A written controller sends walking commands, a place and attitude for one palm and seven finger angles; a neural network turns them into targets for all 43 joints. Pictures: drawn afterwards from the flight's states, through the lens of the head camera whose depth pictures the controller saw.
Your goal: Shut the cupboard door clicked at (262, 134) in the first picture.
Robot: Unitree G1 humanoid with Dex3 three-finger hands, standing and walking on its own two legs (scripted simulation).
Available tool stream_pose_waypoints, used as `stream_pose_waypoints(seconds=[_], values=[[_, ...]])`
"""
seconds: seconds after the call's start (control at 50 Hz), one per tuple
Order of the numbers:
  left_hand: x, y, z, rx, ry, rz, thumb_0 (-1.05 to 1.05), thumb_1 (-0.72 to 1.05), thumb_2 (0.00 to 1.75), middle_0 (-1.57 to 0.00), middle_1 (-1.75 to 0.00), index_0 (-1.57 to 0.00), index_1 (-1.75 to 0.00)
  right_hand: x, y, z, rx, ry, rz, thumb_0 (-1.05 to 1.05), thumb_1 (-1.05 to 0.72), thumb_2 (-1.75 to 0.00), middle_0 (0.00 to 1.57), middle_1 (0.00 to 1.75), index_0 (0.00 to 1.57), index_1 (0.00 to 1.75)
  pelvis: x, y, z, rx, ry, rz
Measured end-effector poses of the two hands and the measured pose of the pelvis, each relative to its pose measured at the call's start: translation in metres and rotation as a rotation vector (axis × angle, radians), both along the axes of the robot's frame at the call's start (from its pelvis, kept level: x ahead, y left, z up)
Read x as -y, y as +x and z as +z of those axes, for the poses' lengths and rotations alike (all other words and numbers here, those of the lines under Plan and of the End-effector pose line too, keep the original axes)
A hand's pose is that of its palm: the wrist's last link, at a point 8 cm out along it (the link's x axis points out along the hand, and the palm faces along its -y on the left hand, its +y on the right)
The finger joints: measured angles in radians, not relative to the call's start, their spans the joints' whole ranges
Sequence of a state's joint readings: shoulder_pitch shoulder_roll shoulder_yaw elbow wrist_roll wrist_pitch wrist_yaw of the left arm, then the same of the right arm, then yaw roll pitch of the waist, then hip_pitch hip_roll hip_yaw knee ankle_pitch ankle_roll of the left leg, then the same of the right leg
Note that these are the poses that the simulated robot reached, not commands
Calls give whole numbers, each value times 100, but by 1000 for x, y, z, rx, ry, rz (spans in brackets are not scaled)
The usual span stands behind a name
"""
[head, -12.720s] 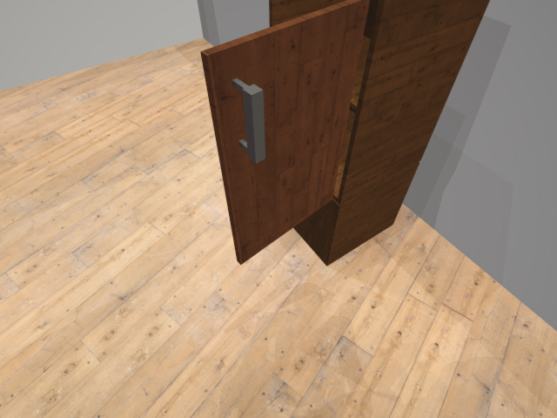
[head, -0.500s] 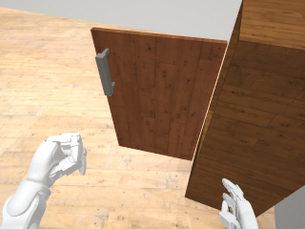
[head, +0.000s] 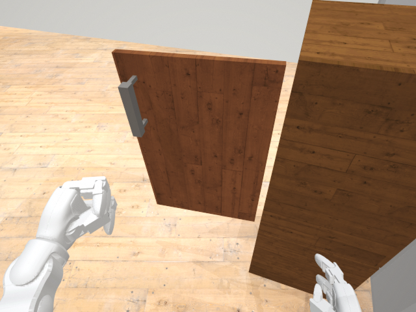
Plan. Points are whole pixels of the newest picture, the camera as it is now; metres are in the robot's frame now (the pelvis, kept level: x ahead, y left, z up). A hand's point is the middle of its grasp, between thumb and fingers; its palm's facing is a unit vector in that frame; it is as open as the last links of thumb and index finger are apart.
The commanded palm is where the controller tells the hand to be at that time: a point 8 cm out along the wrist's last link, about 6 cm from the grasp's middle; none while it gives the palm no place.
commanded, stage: raise the hand and make a fist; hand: left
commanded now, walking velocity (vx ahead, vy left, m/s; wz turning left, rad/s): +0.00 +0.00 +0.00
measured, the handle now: (136, 106) +0.53 +0.24 +0.13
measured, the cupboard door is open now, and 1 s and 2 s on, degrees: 97 97 95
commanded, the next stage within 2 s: bring the fist close to the handle in 0.04 s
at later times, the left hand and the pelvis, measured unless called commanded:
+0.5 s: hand (111, 178) +0.30 +0.21 +0.14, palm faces -0.07 -1.00 -0.05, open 3.1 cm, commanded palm +0.28 +0.26 +0.14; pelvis +0.00 +0.00 +0.00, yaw +0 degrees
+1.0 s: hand (122, 138) +0.40 +0.22 +0.14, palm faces -0.08 -1.00 -0.01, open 3.1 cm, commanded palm +0.39 +0.28 +0.14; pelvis +0.00 +0.01 +0.00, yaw -1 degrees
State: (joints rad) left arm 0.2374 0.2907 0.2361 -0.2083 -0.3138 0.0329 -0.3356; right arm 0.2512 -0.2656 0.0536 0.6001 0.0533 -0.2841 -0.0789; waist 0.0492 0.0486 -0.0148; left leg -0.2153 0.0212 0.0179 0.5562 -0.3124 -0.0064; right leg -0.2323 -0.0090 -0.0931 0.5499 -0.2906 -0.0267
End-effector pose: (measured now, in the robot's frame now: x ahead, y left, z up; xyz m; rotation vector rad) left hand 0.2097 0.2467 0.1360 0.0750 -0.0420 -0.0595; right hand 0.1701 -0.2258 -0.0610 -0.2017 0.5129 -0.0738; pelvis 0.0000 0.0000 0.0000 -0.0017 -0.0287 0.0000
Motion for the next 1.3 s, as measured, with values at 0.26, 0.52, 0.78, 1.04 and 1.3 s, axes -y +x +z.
stream_pose_waypoints(seconds=[0.26, 0.52, 0.78, 1.04, 1.3], values=[[-1, 6, -1, -8, 10, 9, 2, 89, 90, -131, -150, -130, -150, 3, -2, -5, -5, 5, 1, 1, -90, -90, 20, 30, 20, 30, 6, -5, -1, 5, 0, 8], [-18, 75, 4, -15, -23, -19, 2, 90, 90, -131, -150, -130, -150, 13, -15, -14, -75, -15, -66, 1, -90, -90, 20, 30, 20, 30, 2, -2, -1, -26, 6, -6], [-28, 121, 1, -32, -45, -5, 2, 90, 90, -131, -150, -130, -150, 14, -31, -22, -171, -39, -110, 1, -90, -90, 20, 30, 20, 30, -6, 2, -1, -55, 6, -13], [-34, 183, 6, -55, -63, -22, 2, 90, 90, -130, -150, -130, -150, 18, -59, -33, -298, -58, -152, 1, -90, -90, 21, 30, 20, 30, -12, 5, -2, -113, 2, -17], [-39, 212, 3, -43, -75, -35, 2, 90, 90, -130, -150, -130, -150, 29, -111, -41, -465, -71, -242, 1, -91, -90, 20, 30, 20, 30, -17, 10, -4, -155, 0, -38]])
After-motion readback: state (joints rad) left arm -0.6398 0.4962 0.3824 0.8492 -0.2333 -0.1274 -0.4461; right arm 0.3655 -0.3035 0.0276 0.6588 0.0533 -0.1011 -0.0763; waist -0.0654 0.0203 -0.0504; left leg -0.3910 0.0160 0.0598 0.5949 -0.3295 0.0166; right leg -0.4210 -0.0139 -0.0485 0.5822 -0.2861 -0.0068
